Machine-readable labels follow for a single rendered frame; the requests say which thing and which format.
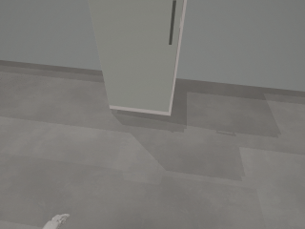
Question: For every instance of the left robot hand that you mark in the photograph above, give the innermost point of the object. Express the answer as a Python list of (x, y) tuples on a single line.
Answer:
[(57, 221)]

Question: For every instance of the fridge door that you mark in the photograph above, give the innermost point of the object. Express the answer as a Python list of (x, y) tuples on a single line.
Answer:
[(137, 62)]

